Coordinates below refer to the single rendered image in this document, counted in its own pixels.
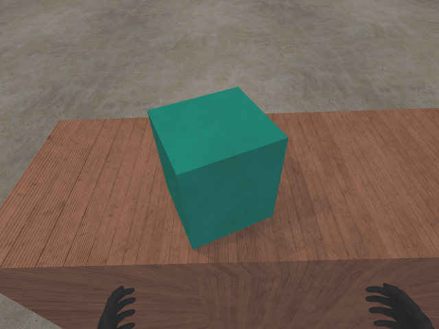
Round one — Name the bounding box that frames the pedestal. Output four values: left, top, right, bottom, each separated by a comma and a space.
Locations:
0, 108, 439, 329

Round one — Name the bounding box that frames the robot right hand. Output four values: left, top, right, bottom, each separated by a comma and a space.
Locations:
366, 283, 435, 329

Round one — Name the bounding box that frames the carton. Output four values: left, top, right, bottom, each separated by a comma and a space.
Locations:
147, 87, 288, 249

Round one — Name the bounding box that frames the robot left hand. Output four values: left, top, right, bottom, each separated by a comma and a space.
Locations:
97, 286, 136, 329

